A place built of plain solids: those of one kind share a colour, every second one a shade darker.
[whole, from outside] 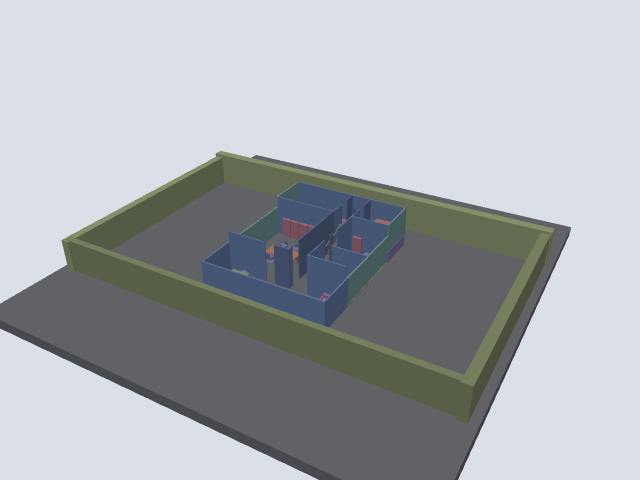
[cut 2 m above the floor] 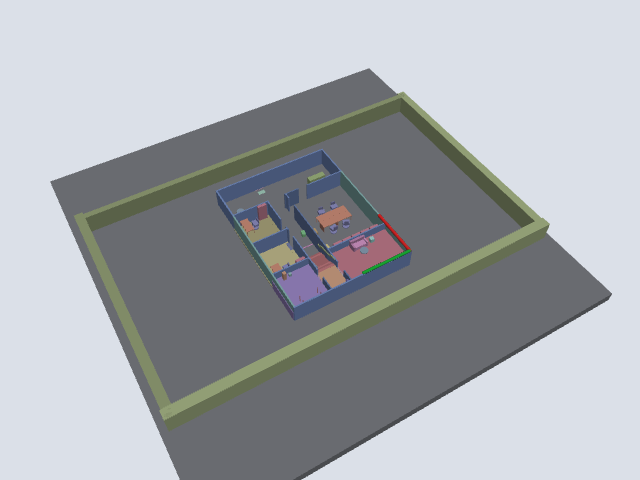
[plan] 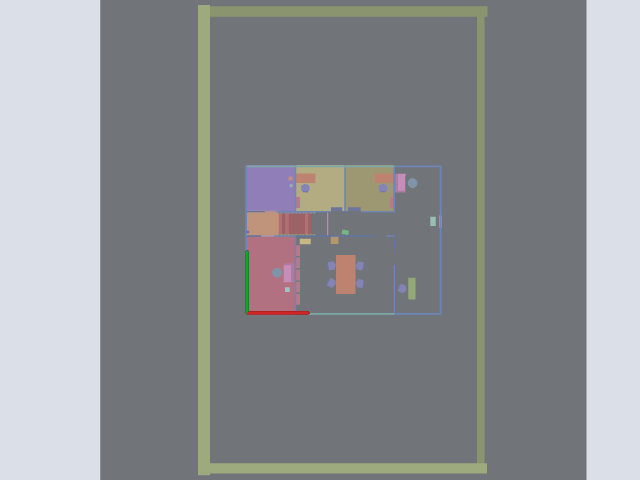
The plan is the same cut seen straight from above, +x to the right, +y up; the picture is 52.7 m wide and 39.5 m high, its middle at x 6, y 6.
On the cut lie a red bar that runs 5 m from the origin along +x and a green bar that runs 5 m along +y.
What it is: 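A split-level office floor of the 2010s; 15.8 x 12.0 m, ceiling 2.93 m, its west end 1.15 m higher up one straight flight of 7 risers of 0.164 m in its corridor, a corridor of 2.01 m, a front door of 0.86 to 0.98 x 2.1 m, inner doorways of 0.90 to 1.12 m, desks 0.73 m, task chairs 0.47 m, meeting chairs 0.45 m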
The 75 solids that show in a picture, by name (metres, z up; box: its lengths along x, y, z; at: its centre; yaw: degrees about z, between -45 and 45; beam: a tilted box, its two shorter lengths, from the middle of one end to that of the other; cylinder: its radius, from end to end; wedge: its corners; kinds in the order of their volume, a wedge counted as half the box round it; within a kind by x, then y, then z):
{
 "ring_hedge_1": {"box": [0.98, 38.7, 3.57], "at": [-3.55, 5.99, 1.73]},
 "ring_hedge_2": {"box": [23.63, 0.83, 3.25], "at": [7.92, -12.79, 1.57]},
 "ring_hedge_3": {"box": [23.74, 0.88, 3.38], "at": [7.92, 24.8, 1.64]},
 "ring_hedge_4": {"box": [0.62, 37.99, 3.27], "at": [19.22, 5.99, 1.59]},
 "wall_1": {"box": [0.15, 12.28, 4.13], "at": [-0.07, 5.99, 2.01]},
 "wall_2": {"box": [1.15, 0.12, 4.13], "at": [0.58, 6.33, 2.01]},
 "wall_3": {"box": [1.45, 0.12, 4.13], "at": [0.72, 8.34, 2.01]},
 "wall_4": {"box": [1.71, 0.12, 4.13], "at": [3.12, 6.33, 2.01]},
 "wall_5": {"box": [1.58, 0.12, 4.13], "at": [3.19, 8.34, 2.01]},
 "wall_6": {"box": [0.12, 6.33, 4.13], "at": [3.98, 3.16, 2.01]},
 "wall_7": {"box": [0.12, 3.65, 4.13], "at": [3.98, 10.16, 2.01]},
 "wall_8": {"box": [2.93, 0.12, 4.13], "at": [5.44, 8.34, 2.01]},
 "wall_9": {"box": [6.38, 0.12, 4.13], "at": [7.17, 6.33, 2.01]},
 "wall_10": {"box": [0.12, 3.65, 2.98], "at": [8.05, 10.16, 1.44]},
 "wall_11": {"box": [0.47, 0.12, 4.13], "at": [8.07, 8.34, 2.01]},
 "wall_12": {"box": [2.77, 0.12, 4.13], "at": [10.73, 8.34, 2.01]},
 "wall_13": {"box": [0.64, 0.12, 4.13], "at": [11.8, 6.33, 2.01]},
 "wall_14": {"box": [0.12, 3.95, 4.13], "at": [12.12, 1.97, 2.01]},
 "wall_15": {"box": [0.12, 1.59, 4.13], "at": [12.12, 5.69, 2.01]},
 "wall_16": {"box": [0.12, 3.74, 4.13], "at": [12.12, 10.11, 2.01]},
 "wall_17": {"box": [4.03, 0.15, 2.98], "at": [13.98, -0.07, 1.44]},
 "wall_18": {"box": [4.03, 0.15, 2.98], "at": [13.98, 12.05, 1.44]},
 "wall_19": {"box": [0.15, 12.28, 2.98], "at": [15.93, 5.99, 1.44]},
 "split_lounge_level_1": {"box": [3.92, 6.46, 1.2], "at": [1.96, 3.03, 0.55]},
 "split_kitchen_level_1": {"box": [3.92, 3.79, 1.2], "at": [1.96, 10.29, 0.55]},
 "glazing_1": {"box": [3.98, 0.15, 4.13], "at": [1.99, -0.07, 2.01]},
 "glazing_2": {"box": [3.98, 0.15, 4.13], "at": [1.99, 12.05, 2.01]},
 "glazing_3": {"box": [4.07, 0.15, 2.98], "at": [6.01, 12.05, 1.44]},
 "glazing_4": {"box": [8.14, 0.15, 2.98], "at": [8.05, -0.07, 1.44]},
 "glazing_5": {"box": [4.07, 0.15, 2.98], "at": [10.09, 12.05, 1.44]},
 "split_corridor_level_1": {"box": [2.6, 1.89, 1.2], "at": [1.3, 7.33, 0.55]},
 "scell_level_1": {"box": [2.87, 0.3, 0.2], "at": [5.47, 8.54, 0.05]},
 "scell_level_2": {"box": [3.95, 3.48, 0.2], "at": [6.01, 10.44, 0.05]},
 "scell_level_3": {"box": [3.95, 3.48, 0.2], "at": [10.09, 10.44, 0.05]},
 "scell_level_4": {"box": [2.71, 0.3, 0.2], "at": [10.7, 8.54, 0.05]},
 "shelf_1": {"box": [0.3, 0.9, 1.95], "at": [4.2, 1.12, 0.93]},
 "shelf_2": {"box": [0.3, 0.9, 1.95], "at": [4.2, 2.12, 0.93]},
 "shelf_3": {"box": [0.3, 0.9, 1.95], "at": [4.2, 3.12, 0.93]},
 "shelf_4": {"box": [0.3, 0.9, 1.95], "at": [4.2, 4.12, 0.93]},
 "shelf_5": {"box": [0.3, 0.9, 1.95], "at": [4.2, 5.12, 0.93]},
 "shelf_6": {"box": [0.3, 0.9, 1.95], "at": [4.2, 9.09, 1.07]},
 "shelf_7": {"box": [0.3, 0.9, 1.95], "at": [11.9, 9.09, 1.07]},
 "split_steps_1": {"box": [0.27, 1.89, 0.71], "at": [2.74, 7.33, 0.8]},
 "split_steps_2": {"box": [0.27, 1.89, 0.54], "at": [3.01, 7.33, 0.71]},
 "split_steps_3": {"box": [0.27, 1.89, 0.38], "at": [3.29, 7.33, 0.63]},
 "split_steps_4": {"box": [0.27, 1.89, 0.21], "at": [3.56, 7.33, 0.55]},
 "split_steps_5": {"box": [1.07, 1.89, 0.54], "at": [4.23, 7.33, 0.22]},
 "split_steps_6": {"box": [0.27, 1.89, 0.38], "at": [4.9, 7.33, 0.14]},
 "split_steps_7": {"box": [0.27, 1.89, 0.21], "at": [5.18, 7.33, 0.06]},
 "sofa_1": {"box": [0.65, 1.24, 0.37], "at": [3.35, 3.31, 1.39]},
 "sofa_2": {"box": [0.24, 1.56, 0.83], "at": [3.73, 3.31, 1.51]},
 "sofa_3": {"box": [0.24, 1.56, 0.83], "at": [12.31, 10.68, 0.36]},
 "sofa_4": {"box": [0.65, 1.24, 0.37], "at": [12.7, 10.68, 0.24]},
 "reception_counter_1": {"box": [0.6, 1.8, 1.1], "at": [13.57, 2.0, 0.5]},
 "task_chair_1": {"box": [0.68, 0.48, 0.26], "at": [4.8, 10.26, 0.73], "yaw": -1.5},
 "task_chair_2": {"box": [0.48, 0.68, 0.26], "at": [6.94, 2.46, 0.58], "yaw": -26.7},
 "task_chair_3": {"box": [0.48, 0.68, 0.26], "at": [6.94, 3.88, 0.58], "yaw": 9.8},
 "task_chair_4": {"box": [0.48, 0.68, 0.26], "at": [9.3, 2.42, 0.58], "yaw": -4.7},
 "task_chair_5": {"box": [0.48, 0.68, 0.26], "at": [9.3, 3.87, 0.58], "yaw": -13.0},
 "task_chair_6": {"box": [0.68, 0.48, 0.26], "at": [11.18, 10.26, 0.73], "yaw": 0.2},
 "task_chair_7": {"box": [0.48, 0.68, 0.26], "at": [12.75, 2.01, 0.58], "yaw": -24.6},
 "desk_1": {"box": [1.6, 0.8, 0.07], "at": [4.84, 11.08, 0.84]},
 "desk_2": {"box": [0.8, 1.6, 0.07], "at": [7.72, 2.36, 0.69]},
 "desk_3": {"box": [0.8, 1.6, 0.07], "at": [7.72, 3.96, 0.69]},
 "desk_4": {"box": [0.8, 1.6, 0.07], "at": [8.52, 2.36, 0.69]},
 "desk_5": {"box": [0.8, 1.6, 0.07], "at": [8.52, 3.96, 0.69]},
 "desk_6": {"box": [1.6, 0.8, 0.07], "at": [11.26, 11.08, 0.84]},
 "filing_cabinet_1": {"box": [0.9, 0.47, 1.07], "at": [4.78, 5.88, 0.48]},
 "printer_1": {"box": [0.64, 0.6, 1.09], "at": [7.2, 5.96, 0.49]},
 "scell_steps_1": {"box": [0.92, 0.3, 0.2], "at": [7.37, 8.54, 0.05]},
 "scell_steps_2": {"box": [1.04, 0.3, 0.2], "at": [8.82, 8.54, 0.05]},
 "bar_table_1": {"box": [0.7, 2.0, 0.06], "at": [0.45, 10.19, 2.19]},
 "coffee_table_1": {"cylinder": 0.4, "from": [2.47, 3.31, 1.48], "to": [2.47, 3.31, 1.55]},
 "coffee_table_2": {"cylinder": 0.4, "from": [13.62, 10.68, 0.33], "to": [13.62, 10.68, 0.4]},
 "doormat_hold_1": {"box": [0.45, 0.75, 0.06], "at": [15.3, 7.53, -0.02]}
}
